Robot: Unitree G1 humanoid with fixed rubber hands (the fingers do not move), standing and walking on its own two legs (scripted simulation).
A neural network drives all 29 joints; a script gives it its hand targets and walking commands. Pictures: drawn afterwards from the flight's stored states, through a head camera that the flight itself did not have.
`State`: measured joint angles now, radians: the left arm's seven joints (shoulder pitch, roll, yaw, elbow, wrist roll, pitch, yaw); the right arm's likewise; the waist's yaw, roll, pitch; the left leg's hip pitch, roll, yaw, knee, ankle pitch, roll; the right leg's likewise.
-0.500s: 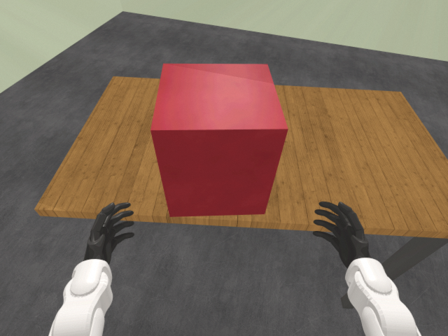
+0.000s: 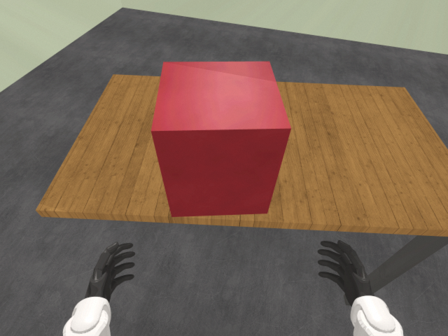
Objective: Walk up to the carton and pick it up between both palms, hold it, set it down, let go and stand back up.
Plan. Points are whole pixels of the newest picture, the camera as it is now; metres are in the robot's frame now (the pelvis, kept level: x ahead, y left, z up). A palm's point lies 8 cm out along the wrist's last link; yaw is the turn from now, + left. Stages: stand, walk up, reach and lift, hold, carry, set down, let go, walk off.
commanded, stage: set down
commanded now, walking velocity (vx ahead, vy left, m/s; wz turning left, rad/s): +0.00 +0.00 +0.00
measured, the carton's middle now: (218, 142) +0.46 +0.04 +0.07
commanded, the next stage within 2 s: let go in 0.28 s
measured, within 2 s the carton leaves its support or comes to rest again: neither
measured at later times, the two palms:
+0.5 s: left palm (102, 326) +0.15 +0.23 -0.08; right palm (355, 325) +0.15 -0.21 -0.07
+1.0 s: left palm out of the picture +0.11 +0.24 -0.10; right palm out of the picture +0.09 -0.24 -0.12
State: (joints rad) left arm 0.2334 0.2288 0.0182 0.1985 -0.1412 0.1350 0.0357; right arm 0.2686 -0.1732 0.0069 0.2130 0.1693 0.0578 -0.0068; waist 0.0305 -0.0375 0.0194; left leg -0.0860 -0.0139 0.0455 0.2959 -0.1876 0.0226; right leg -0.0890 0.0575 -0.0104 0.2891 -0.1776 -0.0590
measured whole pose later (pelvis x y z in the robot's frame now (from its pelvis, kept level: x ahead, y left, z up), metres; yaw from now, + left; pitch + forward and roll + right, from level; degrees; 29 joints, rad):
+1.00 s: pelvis +0.00 +0.00 -0.01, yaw +2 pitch +0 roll -1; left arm 0.24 0.21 0.03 0.65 0.06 0.00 -0.01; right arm 0.27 -0.21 -0.02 0.79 -0.05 -0.03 0.01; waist 0.01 0.00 0.01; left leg -0.20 -0.01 0.01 0.48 -0.27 0.02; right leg -0.17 0.06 -0.05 0.43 -0.25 -0.06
